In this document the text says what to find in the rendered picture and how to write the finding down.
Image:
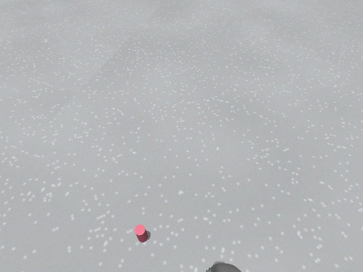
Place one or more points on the can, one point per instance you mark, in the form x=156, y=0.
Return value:
x=141, y=233

